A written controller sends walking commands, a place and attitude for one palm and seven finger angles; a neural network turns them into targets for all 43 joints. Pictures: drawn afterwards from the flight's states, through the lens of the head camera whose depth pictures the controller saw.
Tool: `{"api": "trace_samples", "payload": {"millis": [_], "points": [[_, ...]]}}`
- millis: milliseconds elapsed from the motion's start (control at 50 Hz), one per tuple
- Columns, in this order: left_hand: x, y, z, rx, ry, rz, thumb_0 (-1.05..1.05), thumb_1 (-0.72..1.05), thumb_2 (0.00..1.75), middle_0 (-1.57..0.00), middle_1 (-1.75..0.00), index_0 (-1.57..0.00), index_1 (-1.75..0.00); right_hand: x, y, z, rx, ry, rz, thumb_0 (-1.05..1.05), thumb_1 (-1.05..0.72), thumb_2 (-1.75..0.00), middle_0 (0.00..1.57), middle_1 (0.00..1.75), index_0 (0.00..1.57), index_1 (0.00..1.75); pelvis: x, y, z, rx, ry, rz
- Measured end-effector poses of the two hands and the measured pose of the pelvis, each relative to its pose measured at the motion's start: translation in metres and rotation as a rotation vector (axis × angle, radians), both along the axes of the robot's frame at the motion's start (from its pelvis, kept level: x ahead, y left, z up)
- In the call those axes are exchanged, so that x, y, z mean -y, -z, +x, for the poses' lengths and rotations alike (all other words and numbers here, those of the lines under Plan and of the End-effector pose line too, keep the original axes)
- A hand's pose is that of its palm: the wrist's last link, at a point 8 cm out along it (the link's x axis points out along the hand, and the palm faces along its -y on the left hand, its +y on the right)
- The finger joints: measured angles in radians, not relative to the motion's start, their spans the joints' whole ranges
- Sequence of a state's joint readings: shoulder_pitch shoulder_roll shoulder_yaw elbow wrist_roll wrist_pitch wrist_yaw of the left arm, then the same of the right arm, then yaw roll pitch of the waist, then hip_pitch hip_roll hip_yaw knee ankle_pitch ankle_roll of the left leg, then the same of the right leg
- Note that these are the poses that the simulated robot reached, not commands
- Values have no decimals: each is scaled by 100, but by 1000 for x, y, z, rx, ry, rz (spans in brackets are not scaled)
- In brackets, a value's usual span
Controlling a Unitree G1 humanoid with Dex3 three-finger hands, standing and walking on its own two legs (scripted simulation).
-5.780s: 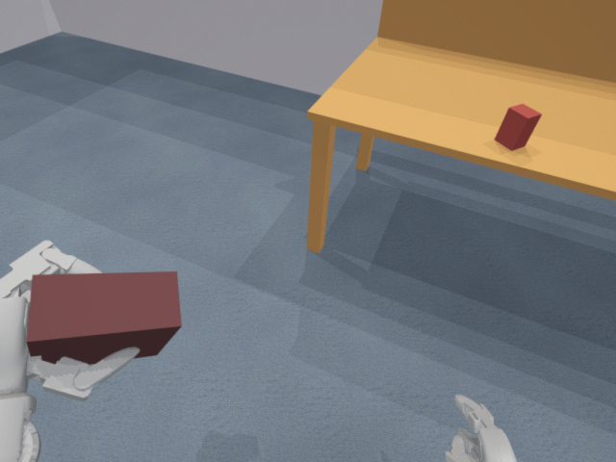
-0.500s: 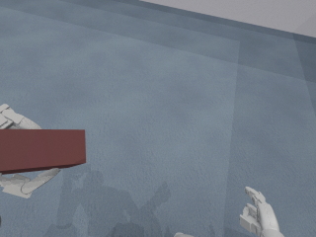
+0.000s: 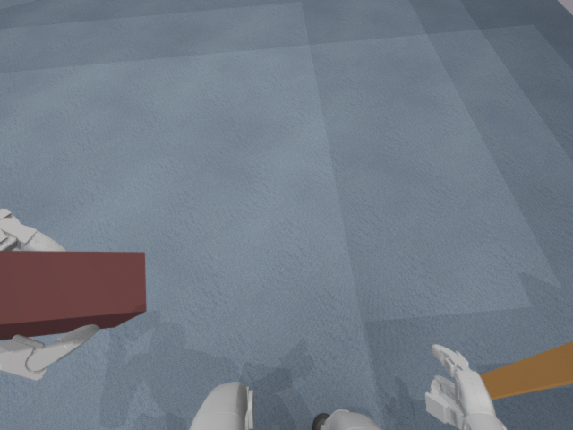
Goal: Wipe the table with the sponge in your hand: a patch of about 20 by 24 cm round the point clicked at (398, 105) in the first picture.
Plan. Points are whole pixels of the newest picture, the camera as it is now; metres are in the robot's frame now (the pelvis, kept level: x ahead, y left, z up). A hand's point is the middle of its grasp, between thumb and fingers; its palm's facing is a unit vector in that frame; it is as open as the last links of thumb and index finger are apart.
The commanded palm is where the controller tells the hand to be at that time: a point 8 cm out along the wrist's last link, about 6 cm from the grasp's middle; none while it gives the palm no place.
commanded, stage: turn to face it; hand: left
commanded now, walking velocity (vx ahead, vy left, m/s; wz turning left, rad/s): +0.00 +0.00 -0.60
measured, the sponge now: (85, 295) +0.23 +0.20 +0.15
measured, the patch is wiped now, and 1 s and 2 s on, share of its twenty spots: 0.00 0.00 0.00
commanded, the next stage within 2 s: none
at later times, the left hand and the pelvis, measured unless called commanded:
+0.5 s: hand (66, 322) +0.20 +0.19 +0.17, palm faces +0.20 -0.87 -0.44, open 9.9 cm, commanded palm +0.17 +0.23 +0.18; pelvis -0.07 +0.00 +0.00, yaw -16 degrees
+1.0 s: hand (193, 351) +0.18 +0.08 +0.17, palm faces -0.11 -0.86 -0.49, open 9.9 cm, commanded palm +0.15 +0.13 +0.18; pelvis -0.14 -0.01 -0.01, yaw -35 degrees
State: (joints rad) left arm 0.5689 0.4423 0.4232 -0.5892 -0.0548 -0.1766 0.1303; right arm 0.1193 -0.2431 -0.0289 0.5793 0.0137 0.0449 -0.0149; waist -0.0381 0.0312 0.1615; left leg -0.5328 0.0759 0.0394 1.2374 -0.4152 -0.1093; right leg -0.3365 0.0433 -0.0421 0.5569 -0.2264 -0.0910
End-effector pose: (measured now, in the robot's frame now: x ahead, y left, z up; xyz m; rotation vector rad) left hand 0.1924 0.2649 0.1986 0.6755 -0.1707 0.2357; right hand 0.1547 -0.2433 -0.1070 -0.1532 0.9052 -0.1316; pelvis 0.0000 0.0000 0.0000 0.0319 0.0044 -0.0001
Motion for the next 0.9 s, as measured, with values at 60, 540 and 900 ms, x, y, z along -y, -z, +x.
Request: {"api": "trace_samples", "payload": {"millis": [60,540,900], "points": [[4,-3,-3,15,2,-16,0,-47,99,-76,-135,-76,-134,20,-11,-8,21,38,-34,2,-91,-90,20,30,20,30,5,-3,-5,-6,30,8],[44,9,-17,109,190,-153,0,-47,99,-76,-135,-76,-134,-12,-23,-116,140,162,61,1,-90,-90,20,30,20,30,2,0,-72,15,319,-46],[142,-1,-25,104,582,-47,0,-47,99,-76,-135,-76,-135,77,-22,-290,-8,536,-120,2,-91,-90,19,30,20,30,16,8,-127,-4,543,-16]]}}
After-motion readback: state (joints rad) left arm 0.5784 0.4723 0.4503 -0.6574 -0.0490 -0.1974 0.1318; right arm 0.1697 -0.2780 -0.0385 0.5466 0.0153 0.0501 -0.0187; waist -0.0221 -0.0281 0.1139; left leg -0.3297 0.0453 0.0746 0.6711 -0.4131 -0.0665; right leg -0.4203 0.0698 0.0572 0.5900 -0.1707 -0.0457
